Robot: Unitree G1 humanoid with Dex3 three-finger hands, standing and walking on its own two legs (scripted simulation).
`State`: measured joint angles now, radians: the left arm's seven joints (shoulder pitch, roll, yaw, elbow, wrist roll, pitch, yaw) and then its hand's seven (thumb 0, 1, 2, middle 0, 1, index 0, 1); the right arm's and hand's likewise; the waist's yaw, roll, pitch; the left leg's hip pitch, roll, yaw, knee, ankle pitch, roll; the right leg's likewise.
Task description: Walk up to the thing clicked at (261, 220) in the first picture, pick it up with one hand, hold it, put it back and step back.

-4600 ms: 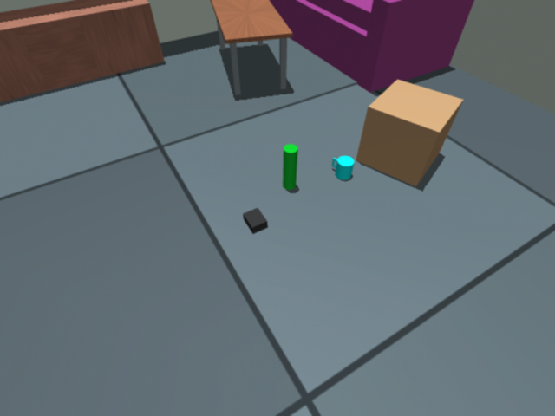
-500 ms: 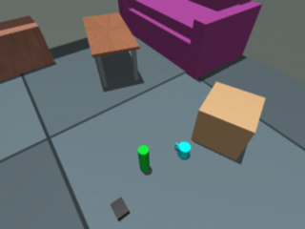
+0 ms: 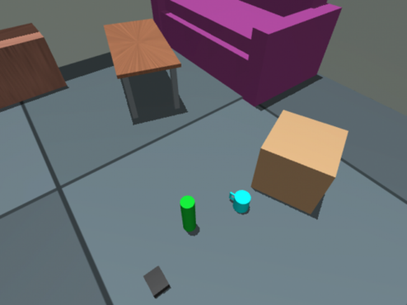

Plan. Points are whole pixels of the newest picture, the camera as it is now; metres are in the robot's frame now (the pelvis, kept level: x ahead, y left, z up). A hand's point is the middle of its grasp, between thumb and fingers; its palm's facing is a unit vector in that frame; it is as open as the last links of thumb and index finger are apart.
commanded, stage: walk up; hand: left
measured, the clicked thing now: (156, 281) +0.36 +0.23 -0.76
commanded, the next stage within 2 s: none
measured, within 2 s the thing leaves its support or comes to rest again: neither
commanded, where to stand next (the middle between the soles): +0.03 +0.00 m, yaw +1 degrees
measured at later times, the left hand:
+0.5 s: hand out of the picture +0.00 +0.26 -0.17, palm faces +0.00 -0.93 -0.37, open 7.3 cm
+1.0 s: hand out of the picture -0.02 +0.28 -0.18, palm faces +0.07 -0.92 -0.39, open 7.4 cm
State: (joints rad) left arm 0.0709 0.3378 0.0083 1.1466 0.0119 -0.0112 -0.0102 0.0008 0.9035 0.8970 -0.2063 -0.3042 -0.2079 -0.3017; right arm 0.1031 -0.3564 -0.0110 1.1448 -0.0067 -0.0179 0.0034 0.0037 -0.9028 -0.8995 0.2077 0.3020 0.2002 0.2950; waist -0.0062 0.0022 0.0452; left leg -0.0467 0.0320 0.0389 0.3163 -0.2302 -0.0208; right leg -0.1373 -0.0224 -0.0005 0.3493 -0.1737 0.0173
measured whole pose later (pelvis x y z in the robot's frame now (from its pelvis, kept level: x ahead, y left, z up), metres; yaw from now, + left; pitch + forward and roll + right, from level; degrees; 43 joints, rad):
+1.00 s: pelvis -0.05 +0.00 -0.03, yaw +4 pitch -4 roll +0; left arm 0.25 0.40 0.05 0.89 -0.01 0.02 0.02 0.00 0.90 0.90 -0.21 -0.30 -0.21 -0.30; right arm 0.16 -0.35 -0.05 0.91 0.00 -0.01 0.01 0.01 -0.90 -0.90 0.21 0.30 0.20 0.29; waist 0.02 -0.01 0.21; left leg -0.36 0.00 -0.02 0.62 -0.19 0.01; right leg -0.24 0.00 0.06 0.97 -0.54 -0.02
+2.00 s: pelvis -0.05 -0.01 -0.02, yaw +3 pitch -4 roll +0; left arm 0.24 0.42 0.05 0.88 -0.02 0.02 -0.01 0.00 0.91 0.90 -0.20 -0.30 -0.21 -0.30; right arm 0.24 -0.39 -0.03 0.85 -0.02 -0.02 -0.01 0.00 -0.90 -0.90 0.21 0.30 0.20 0.30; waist 0.00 -0.05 0.14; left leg -0.26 0.04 0.02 0.65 -0.31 0.00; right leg -0.45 -0.03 0.06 0.94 -0.44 0.01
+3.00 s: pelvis -0.03 -0.02 +0.00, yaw +3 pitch -2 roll +0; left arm 0.10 0.36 -0.01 1.16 0.01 -0.03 -0.01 0.00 0.90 0.90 -0.21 -0.30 -0.21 -0.30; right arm 0.08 -0.35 -0.01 1.14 0.00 -0.01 0.02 0.00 -0.90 -0.90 0.21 0.30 0.20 0.30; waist 0.00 0.01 0.06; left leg -0.06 0.01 -0.03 0.32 -0.22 -0.03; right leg -0.17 -0.03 0.00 0.35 -0.13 0.02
